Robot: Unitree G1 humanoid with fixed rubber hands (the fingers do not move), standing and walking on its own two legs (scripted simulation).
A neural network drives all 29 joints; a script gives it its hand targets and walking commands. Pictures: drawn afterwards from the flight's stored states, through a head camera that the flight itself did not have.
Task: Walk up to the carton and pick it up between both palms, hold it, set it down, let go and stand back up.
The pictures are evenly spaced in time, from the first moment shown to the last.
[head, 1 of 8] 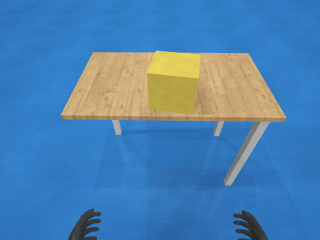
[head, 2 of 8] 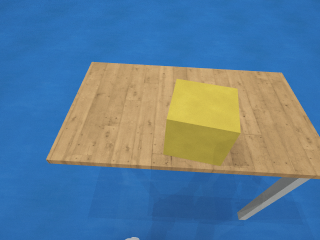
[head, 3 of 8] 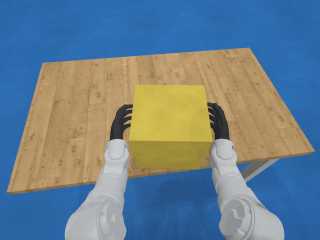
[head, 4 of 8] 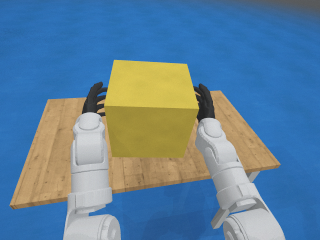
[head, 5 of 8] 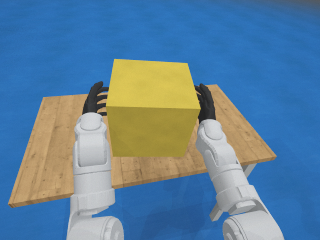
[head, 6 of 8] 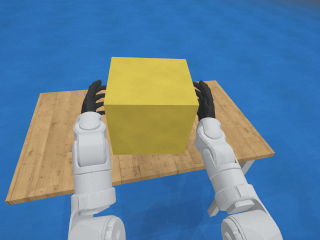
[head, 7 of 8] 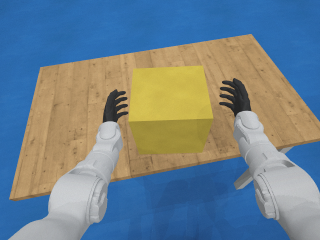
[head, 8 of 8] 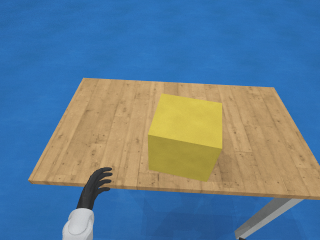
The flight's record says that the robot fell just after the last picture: no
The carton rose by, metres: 0.19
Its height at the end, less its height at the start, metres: +0.00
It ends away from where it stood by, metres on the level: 0.01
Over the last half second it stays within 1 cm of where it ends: yes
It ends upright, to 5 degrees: yes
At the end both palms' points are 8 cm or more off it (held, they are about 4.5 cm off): yes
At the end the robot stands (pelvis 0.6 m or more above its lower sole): yes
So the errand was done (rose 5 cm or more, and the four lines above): yes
